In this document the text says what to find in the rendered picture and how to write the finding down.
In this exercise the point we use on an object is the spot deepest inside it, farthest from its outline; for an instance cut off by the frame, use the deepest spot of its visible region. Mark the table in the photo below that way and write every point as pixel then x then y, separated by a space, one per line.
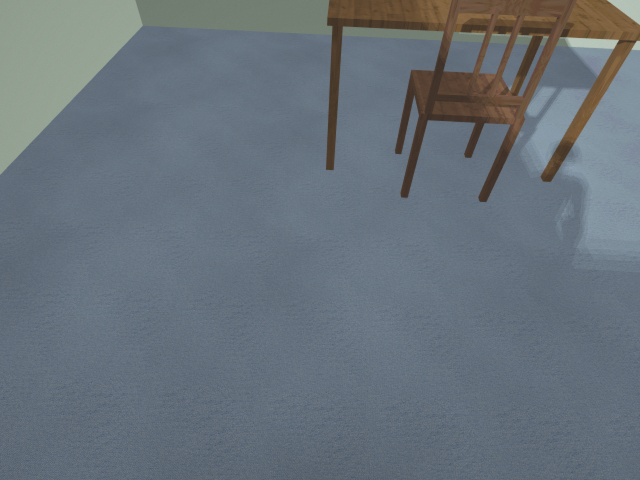
pixel 594 19

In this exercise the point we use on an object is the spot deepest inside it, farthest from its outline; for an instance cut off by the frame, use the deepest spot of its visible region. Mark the chair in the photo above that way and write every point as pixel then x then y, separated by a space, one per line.
pixel 478 97

